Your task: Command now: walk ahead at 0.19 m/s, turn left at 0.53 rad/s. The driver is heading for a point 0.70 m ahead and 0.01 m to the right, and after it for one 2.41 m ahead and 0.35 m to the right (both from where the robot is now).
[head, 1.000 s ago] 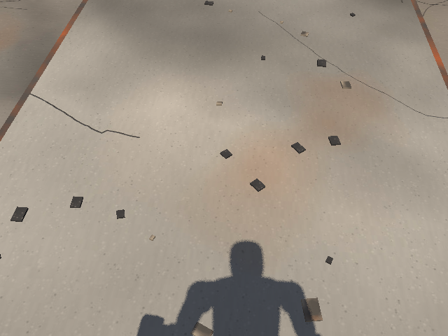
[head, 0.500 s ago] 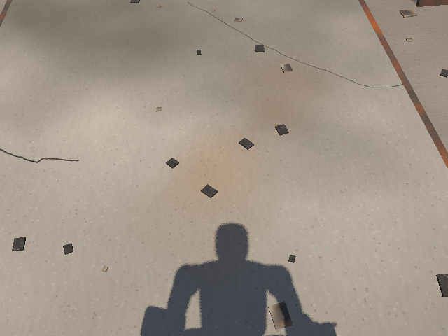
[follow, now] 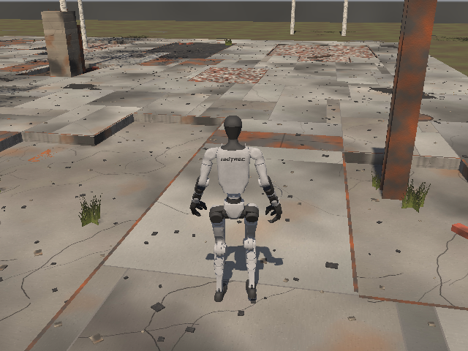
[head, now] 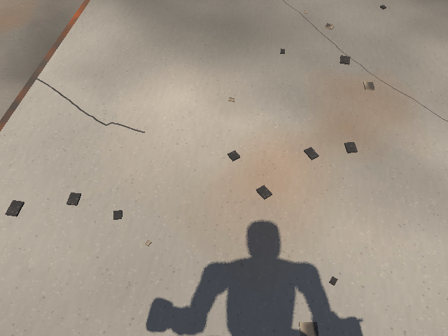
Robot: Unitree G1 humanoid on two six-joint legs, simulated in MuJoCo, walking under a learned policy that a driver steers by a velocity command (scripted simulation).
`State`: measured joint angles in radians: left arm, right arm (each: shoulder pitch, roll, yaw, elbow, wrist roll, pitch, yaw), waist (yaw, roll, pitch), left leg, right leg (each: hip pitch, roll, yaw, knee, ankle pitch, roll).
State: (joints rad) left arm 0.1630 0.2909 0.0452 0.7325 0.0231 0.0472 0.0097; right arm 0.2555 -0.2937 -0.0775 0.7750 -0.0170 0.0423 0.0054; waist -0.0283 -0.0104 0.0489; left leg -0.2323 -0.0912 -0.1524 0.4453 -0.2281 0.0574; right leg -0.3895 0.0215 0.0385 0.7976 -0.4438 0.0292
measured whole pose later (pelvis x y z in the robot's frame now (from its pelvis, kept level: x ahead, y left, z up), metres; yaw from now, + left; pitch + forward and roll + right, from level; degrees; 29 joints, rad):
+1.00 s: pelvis +0.19 +0.00 +0.01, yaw +11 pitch +0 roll +1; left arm 0.44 0.21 0.03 1.00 0.02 -0.04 0.01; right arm 0.21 -0.26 -0.05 0.90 -0.03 -0.01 0.03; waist 0.03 0.02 -0.02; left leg -0.44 -0.02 0.02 0.84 -0.28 0.05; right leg -0.08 0.02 -0.01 0.31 -0.24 -0.05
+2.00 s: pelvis +0.66 +0.07 +0.00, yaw -14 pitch +0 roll +0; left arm 0.28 0.26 0.08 0.92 0.00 -0.04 -0.01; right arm 0.17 -0.24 -0.04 0.81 -0.04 -0.05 0.00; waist 0.01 0.02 0.07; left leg -0.56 0.12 -0.03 1.13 -0.30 -0.02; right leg -0.20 0.16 -0.02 0.38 -0.18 -0.16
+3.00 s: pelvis +1.15 -0.08 +0.00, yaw -25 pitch +0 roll +1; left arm 0.14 0.20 0.01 0.88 0.01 -0.07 0.01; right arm 0.31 -0.22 -0.03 0.94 -0.01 -0.03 -0.01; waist -0.03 0.03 0.08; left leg -0.35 -0.01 -0.01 1.03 -0.46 0.01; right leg -0.32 0.03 -0.08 0.43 -0.11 -0.08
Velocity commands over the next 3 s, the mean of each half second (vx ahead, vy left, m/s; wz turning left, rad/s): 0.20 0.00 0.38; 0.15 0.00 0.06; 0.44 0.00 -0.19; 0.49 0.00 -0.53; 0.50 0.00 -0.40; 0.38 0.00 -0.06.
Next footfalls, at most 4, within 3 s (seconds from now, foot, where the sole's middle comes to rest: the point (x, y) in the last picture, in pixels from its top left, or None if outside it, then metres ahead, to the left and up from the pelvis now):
0.08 right None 0.06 -0.12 -0.78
0.50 left None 0.21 0.10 -0.78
0.86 right None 0.20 -0.09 -0.78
1.28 left None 0.41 0.19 -0.78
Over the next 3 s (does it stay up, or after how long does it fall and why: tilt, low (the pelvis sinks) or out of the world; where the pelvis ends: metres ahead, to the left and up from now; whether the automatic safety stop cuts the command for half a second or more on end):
stays up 1.15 -0.08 0.00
